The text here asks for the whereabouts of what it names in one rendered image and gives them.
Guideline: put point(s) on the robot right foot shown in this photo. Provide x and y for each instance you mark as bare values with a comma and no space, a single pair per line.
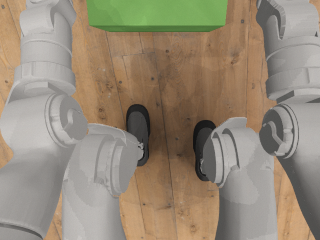
201,132

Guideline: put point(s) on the right robot upper arm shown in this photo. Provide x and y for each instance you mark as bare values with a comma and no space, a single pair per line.
291,132

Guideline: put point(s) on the robot right forearm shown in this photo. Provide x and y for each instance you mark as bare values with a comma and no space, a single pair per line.
291,37

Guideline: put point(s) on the robot left forearm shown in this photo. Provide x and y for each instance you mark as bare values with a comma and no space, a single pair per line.
45,50

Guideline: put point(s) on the robot left shin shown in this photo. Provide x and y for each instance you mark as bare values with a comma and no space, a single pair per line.
130,140

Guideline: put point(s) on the carton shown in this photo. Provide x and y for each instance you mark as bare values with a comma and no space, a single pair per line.
157,15

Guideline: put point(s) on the left robot upper arm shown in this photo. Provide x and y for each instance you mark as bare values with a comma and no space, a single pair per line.
42,132

